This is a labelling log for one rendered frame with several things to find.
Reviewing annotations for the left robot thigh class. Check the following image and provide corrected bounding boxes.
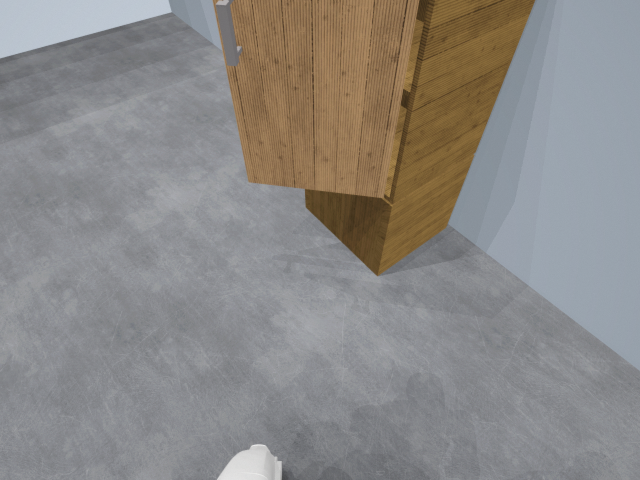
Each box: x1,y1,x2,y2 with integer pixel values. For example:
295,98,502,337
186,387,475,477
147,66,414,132
217,449,282,480

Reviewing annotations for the cupboard door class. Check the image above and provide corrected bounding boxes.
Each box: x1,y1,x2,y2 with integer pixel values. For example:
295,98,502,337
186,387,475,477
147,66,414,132
213,0,419,198

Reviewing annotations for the left robot shin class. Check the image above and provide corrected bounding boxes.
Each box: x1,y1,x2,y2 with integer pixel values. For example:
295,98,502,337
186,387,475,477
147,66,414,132
249,444,270,452

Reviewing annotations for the handle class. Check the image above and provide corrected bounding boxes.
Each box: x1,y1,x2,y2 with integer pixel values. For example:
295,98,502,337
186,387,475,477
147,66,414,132
215,0,242,66

